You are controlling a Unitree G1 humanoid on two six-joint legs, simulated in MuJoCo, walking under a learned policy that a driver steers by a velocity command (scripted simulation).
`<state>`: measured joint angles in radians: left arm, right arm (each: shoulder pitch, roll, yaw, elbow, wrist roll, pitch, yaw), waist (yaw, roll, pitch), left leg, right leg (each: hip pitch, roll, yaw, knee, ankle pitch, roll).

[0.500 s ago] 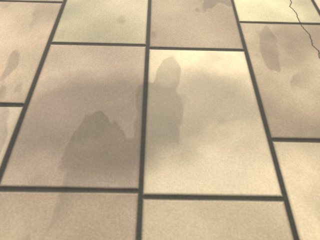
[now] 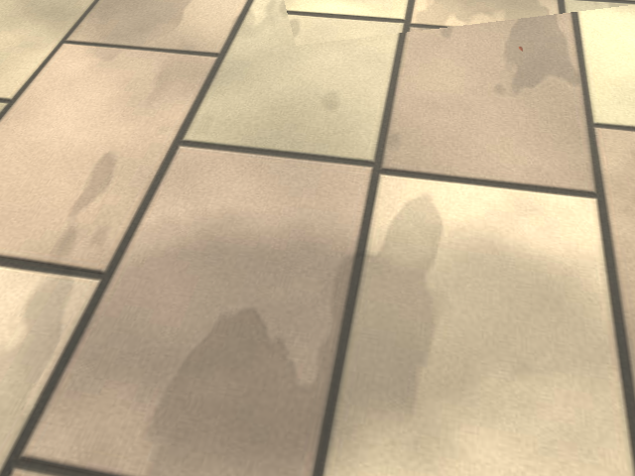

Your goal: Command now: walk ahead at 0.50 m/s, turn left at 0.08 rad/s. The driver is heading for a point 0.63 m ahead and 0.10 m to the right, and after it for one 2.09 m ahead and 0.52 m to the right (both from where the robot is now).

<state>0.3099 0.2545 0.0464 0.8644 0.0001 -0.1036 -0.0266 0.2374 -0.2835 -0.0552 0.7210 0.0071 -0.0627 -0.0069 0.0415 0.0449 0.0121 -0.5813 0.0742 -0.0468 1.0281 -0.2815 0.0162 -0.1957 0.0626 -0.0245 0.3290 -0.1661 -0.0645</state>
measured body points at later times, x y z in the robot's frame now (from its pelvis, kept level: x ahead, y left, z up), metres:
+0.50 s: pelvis +0.27 +0.06 +0.00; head +0.29 +0.07 +0.45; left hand +0.38 +0.34 -0.13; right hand +0.35 -0.22 -0.11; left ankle +0.29 +0.15 -0.75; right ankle +0.26 -0.09 -0.66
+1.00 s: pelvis +0.51 -0.03 -0.01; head +0.56 -0.06 +0.43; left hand +0.74 +0.18 -0.11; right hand +0.53 -0.35 -0.13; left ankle +0.50 +0.14 -0.65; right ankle +0.54 -0.12 -0.75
